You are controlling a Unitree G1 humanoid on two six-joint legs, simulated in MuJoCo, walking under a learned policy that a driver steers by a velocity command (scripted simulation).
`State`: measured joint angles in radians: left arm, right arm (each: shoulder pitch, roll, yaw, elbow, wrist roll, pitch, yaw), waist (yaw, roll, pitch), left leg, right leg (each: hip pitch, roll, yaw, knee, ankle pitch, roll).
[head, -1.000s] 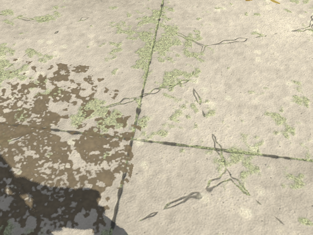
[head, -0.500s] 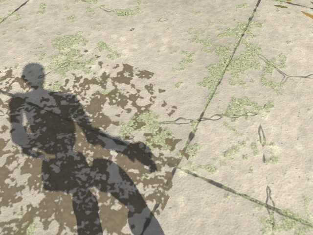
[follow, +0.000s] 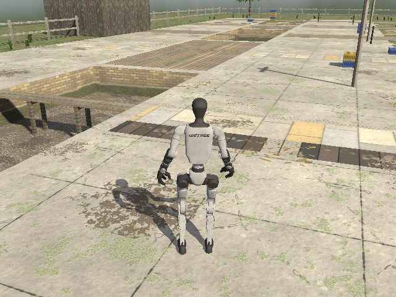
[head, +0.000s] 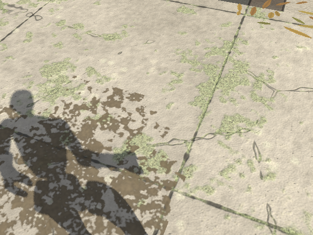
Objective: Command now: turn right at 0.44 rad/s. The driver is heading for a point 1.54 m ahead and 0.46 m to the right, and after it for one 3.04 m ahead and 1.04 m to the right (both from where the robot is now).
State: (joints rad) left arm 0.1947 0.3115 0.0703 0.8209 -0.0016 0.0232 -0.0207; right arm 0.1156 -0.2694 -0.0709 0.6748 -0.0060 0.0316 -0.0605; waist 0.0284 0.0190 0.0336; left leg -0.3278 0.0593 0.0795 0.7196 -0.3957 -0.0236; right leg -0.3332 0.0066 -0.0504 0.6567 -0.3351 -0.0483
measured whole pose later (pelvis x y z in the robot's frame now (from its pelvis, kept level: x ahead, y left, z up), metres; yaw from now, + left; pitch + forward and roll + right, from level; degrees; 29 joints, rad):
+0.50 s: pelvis +0.00 +0.04 +0.02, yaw -18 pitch +2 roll +0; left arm 0.16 0.36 0.11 0.72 -0.02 0.06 0.02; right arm 0.19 -0.26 -0.07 0.69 -0.02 -0.01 -0.04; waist 0.00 -0.05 0.03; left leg -0.25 0.01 0.03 0.45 -0.23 0.01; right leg -0.55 0.04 0.09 1.13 -0.41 0.07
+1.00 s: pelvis -0.03 +0.00 +0.02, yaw -28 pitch +1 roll +0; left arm 0.13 0.23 0.03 0.70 0.01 0.01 0.01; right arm 0.19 -0.30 -0.07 0.75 0.00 0.03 -0.04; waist -0.01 0.04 0.03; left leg -0.38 0.06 -0.02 0.81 -0.40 -0.09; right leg -0.24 0.04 0.01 0.46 -0.23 -0.05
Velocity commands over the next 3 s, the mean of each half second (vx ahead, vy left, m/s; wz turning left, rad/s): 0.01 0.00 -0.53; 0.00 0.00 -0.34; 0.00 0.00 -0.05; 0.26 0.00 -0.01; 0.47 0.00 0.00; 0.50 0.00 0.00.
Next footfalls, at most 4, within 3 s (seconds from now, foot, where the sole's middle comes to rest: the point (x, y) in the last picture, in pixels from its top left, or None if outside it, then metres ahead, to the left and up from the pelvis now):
0.34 left None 0.08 0.14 -0.76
0.74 right None -0.03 -0.10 -0.76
1.08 left None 0.07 0.12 -0.76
2.22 right None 0.31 -0.26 -0.76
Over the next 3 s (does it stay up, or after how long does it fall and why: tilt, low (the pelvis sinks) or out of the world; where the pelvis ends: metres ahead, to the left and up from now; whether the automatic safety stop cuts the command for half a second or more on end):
stays up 0.60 -0.22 0.03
